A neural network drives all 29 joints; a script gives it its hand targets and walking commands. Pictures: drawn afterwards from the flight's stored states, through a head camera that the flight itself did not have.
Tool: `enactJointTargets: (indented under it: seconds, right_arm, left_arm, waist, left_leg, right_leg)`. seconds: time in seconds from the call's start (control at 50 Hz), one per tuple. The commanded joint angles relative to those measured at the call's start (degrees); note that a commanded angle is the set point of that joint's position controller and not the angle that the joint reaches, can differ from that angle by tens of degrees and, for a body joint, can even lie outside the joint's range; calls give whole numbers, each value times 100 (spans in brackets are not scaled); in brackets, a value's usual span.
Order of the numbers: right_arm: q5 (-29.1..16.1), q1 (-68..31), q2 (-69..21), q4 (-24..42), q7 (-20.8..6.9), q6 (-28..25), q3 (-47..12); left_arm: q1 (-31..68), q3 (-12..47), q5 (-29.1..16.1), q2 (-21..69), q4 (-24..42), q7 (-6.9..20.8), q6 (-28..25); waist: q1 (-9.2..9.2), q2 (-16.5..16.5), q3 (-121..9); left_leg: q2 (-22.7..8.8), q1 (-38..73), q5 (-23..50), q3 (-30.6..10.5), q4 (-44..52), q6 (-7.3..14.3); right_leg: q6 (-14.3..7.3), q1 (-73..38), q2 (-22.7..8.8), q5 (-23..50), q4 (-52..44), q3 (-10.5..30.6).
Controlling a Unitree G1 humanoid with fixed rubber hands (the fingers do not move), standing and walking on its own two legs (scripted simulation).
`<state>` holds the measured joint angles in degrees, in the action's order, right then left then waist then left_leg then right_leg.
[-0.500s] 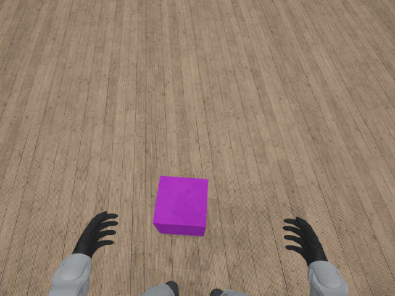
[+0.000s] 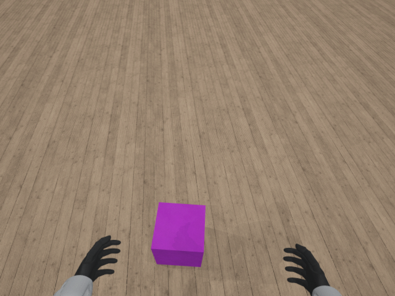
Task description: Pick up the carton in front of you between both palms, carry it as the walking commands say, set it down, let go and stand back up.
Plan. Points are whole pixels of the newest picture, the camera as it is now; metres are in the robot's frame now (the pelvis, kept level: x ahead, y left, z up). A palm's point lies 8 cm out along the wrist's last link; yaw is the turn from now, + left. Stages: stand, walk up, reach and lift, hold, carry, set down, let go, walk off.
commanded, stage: let go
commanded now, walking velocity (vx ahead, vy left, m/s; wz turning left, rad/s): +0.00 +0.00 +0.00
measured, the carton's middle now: (180, 235) +0.44 +0.08 -0.65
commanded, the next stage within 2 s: stand in 0.02 s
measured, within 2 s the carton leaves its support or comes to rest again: neither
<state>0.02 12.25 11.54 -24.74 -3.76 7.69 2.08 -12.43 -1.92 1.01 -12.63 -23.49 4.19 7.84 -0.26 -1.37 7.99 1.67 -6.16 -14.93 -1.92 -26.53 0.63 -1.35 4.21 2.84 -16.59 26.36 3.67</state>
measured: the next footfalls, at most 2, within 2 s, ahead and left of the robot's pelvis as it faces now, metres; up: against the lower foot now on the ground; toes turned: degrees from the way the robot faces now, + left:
none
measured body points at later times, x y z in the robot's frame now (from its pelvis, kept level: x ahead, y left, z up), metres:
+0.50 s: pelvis +0.03 +0.00 +0.00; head +0.03 +0.01 +0.45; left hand +0.17 +0.29 -0.10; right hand +0.17 -0.29 -0.09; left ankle +0.00 +0.11 -0.74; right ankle -0.02 -0.11 -0.74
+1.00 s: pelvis +0.02 +0.00 +0.00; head +0.02 +0.01 +0.45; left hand +0.15 +0.30 -0.11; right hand +0.13 -0.30 -0.10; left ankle +0.00 +0.11 -0.74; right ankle -0.02 -0.11 -0.74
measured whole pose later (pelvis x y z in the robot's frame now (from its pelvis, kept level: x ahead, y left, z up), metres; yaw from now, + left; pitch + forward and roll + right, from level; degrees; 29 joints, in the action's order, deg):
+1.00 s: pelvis +0.02 +0.00 +0.00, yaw -1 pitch -1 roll +0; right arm 1.7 7.3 19.9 -52.4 1.1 -0.9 0.9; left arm -9.9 -2.2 1.7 -20.3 -47.6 -1.3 -0.1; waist 0.6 -1.4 0.7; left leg 1.2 -8.3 -15.1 -0.4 -24.7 0.8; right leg -1.1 6.8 2.6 -16.2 24.4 4.4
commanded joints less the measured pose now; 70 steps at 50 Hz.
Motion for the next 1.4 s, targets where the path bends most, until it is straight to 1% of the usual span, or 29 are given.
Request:
enactJointTargets:
  seconds: [0.0, 0.02, 0.04, 0.06, 0.08, 0.1, 0.16, 0.22, 0.28, 0.3, 0.36, 0.4, 0.42, 0.46, 0.56, 0.68, 0.76, 0.78, 0.84, 0.9, 0.94, 0.96, 1.02, 1.06, 1.12, 1.18, 1.24, 1.34, 1.38]
  right_arm:
    - [178, -208, 1289, -292, 292, -264, 254]
    - [217, -301, 1239, -421, 381, -401, 249]
    - [248, -267, 1260, -531, 408, -461, 193]
    - [258, -389, 1234, -578, 442, -541, 155]
    - [294, -468, 1257, -556, 431, -645, 175]
    - [313, -635, 1297, -657, 435, -698, 241]
    - [274, -572, 1306, -868, 421, -776, 227]
    - [227, -578, 1376, -1069, 427, -782, 214]
    - [207, -438, 1414, -1377, 489, -825, 213]
    - [212, -523, 1375, -1286, 491, -804, 192]
    - [168, -528, 1460, -1513, 478, -836, 172]
    - [231, -399, 1557, -1487, 486, -860, 202]
    - [231, -589, 1455, -1552, 511, -827, 107]
    - [226, -427, 1543, -1697, 530, -863, 147]
    - [190, -656, 1535, -1841, 555, -840, 101]
    - [209, -659, 1746, -2026, 561, -849, 155]
    - [179, -645, 1593, -2220, 530, -909, 33]
    - [180, -746, 1653, -2256, 511, -877, 135]
    - [197, -807, 1645, -2339, 525, -874, 104]
    - [203, -895, 1657, -2361, 502, -927, 45]
    - [163, -829, 1717, -2406, 488, -964, 90]
    - [83, -644, 1729, -2525, 494, -931, 25]
    - [186, -695, 1767, -2596, 553, -917, 88]
    - [180, -779, 1812, -2599, 560, -878, 108]
    - [222, -741, 1874, -2790, 515, -835, 90]
    - [212, -843, 1779, -2827, 560, -900, 58]
    - [158, -963, 1802, -2918, 474, -875, 37]
    - [192, -908, 1971, -3084, 478, -911, 50]
    - [210, -790, 2039, -3082, 444, -895, 76]
  left_arm:
    - [-21, -364, 35, -1326, -311, -320, -254]
    - [340, -360, 179, -1405, -339, -472, -385]
    - [81, -388, 111, -1335, -354, -471, -441]
    - [175, -307, 106, -1100, -319, -451, -526]
    - [227, -280, 226, -1042, -372, -489, -597]
    - [-48, -340, 197, -1028, -554, -493, -629]
    - [5, -312, 211, -1253, -702, -455, -733]
    - [107, -413, 132, -1524, -814, -506, -761]
    - [-77, -388, 116, -1457, -997, -512, -824]
    - [143, -364, 168, -1452, -1045, -520, -815]
    - [35, -305, 155, -1389, -1249, -555, -799]
    - [39, -368, 83, -1653, -1311, -544, -835]
    - [118, -349, 89, -1397, -1308, -554, -882]
    - [100, -275, 47, -1352, -1330, -539, -819]
    - [260, -305, 131, -1478, -1518, -583, -830]
    - [254, -276, 89, -1549, -1793, -594, -813]
    - [301, -300, 85, -1679, -1835, -626, -841]
    - [357, -298, 49, -1521, -1869, -607, -821]
    - [412, -203, 24, -1555, -1987, -601, -917]
    - [456, -206, 106, -1561, -2061, -574, -830]
    - [503, -238, 50, -1560, -2067, -572, -887]
    - [316, -179, 74, -1620, -2162, -559, -864]
    - [342, -178, 20, -1601, -2312, -553, -885]
    - [418, -202, 91, -1544, -2299, -552, -932]
    - [409, -248, 80, -1883, -2462, -595, -847]
    - [396, -131, 81, -1574, -2504, -567, -878]
    - [667, -179, 85, -1797, -2600, -606, -901]
    - [411, -109, 59, -1747, -2780, -526, -900]
    - [520, -143, 44, -1811, -2749, -554, -852]
  waist:
    - [23, 54, -989]
    - [101, 19, -792]
    - [-114, -96, -895]
    - [101, 358, -841]
    - [-36, 679, -460]
    - [-92, 355, -539]
    - [7, 283, -703]
    - [26, -522, -643]
    - [44, 362, -1328]
    - [82, 47, -1180]
    - [-3, 394, -1207]
    - [94, -365, -1355]
    - [-60, -94, -1417]
    - [45, 480, -1334]
    - [130, -67, -1247]
    - [77, 335, -1170]
    - [40, -139, -1093]
    - [12, 208, -840]
    - [71, -55, -979]
    - [-21, 414, -631]
    - [73, 3, -1126]
    - [193, 333, -1095]
    - [30, -124, -1007]
    - [40, 337, -942]
    - [48, -4, -831]
    - [46, 271, -780]
    - [42, -132, -765]
    - [13, 331, -936]
    - [54, 154, -721]
  left_leg:
    - [-391, 17, 908, -116, 79, -219]
    - [-345, -162, -254, -229, 150, -108]
    - [-486, -135, -278, -381, 190, -64]
    - [-669, -322, -1091, -682, 413, 30]
    - [-788, -759, -1625, -987, 710, 205]
    - [-744, -1043, -1692, -965, 674, 197]
    - [-519, -808, -421, -494, 249, 62]
    - [-481, -418, 1131, -344, -56, 4]
    - [-519, -50, 1404, -339, -97, 40]
    - [-547, -152, 1323, -257, -34, 36]
    - [-619, -200, 1461, -500, -50, 114]
    - [-561, 18, 2216, -340, -176, 86]
    - [-592, -104, 2382, -315, -110, 39]
    - [-607, 62, 2549, -386, -65, -12]
    - [-622, -9, 2125, -278, 27, 23]
    - [-725, 74, 2055, -412, 205, 71]
    - [-685, 144, 1886, -406, 249, 73]
    - [-612, -94, 1608, -372, 311, 40]
    - [-728, -10, 1487, -507, 451, 120]
    - [-650, -235, 1145, -480, 581, 72]
    - [-697, 97, 1587, -477, 402, 80]
    - [-788, 333, 1874, -399, 359, 59]
    - [-730, 207, 1721, -498, 524, 82]
    - [-711, 131, 1551, -517, 632, 75]
    - [-672, 44, 1198, -422, 684, 80]
    - [-741, -28, 795, -494, 743, 156]
    - [-642, 1, 1105, -600, 852, 72]
    - [-822, 166, 1059, -589, 769, 171]
    - [-701, 32, 836, -508, 914, 161]
  right_leg:
    - [192, 920, -376, 784, -338, 162]
    - [232, 1005, -458, 100, -184, 213]
    - [102, 1222, -430, -224, 16, 362]
    - [158, 1616, -347, -635, 291, 234]
    - [109, 1680, -317, -726, 302, 146]
    - [77, 1297, -326, -572, 250, 229]
    - [54, 1044, -458, 308, -158, 555]
    - [91, 1239, -496, 1247, -106, 400]
    - [13, 758, -647, 1373, -85, 696]
    - [58, 852, -675, 1408, 0, 518]
    - [41, 656, -655, 1578, -70, 624]
    - [32, 547, -590, 2223, -3, 465]
    - [36, 495, -631, 2369, 18, 487]
    - [22, 566, -667, 2182, 106, 532]
    - [60, 450, -614, 2301, -100, 472]
    - [19, 478, -689, 1818, -223, 580]
    - [64, 511, -709, 1964, -309, 562]
    - [80, 501, -665, 1749, -437, 629]
    - [6, 452, -697, 1521, -413, 615]
    - [-56, 557, -760, 1472, -535, 676]
    - [18, 376, -753, 1852, -420, 617]
    - [-2, 464, -716, 1974, -564, 674]
    - [35, 323, -705, 1791, -555, 526]
    - [19, 273, -732, 1636, -576, 625]
    - [25, 363, -682, 1275, -783, 648]
    - [24, 465, -723, 997, -747, 680]
    - [22, 294, -772, 1333, -780, 583]
    - [-52, 427, -793, 896, -921, 569]
    - [-14, 438, -789, 924, -979, 645]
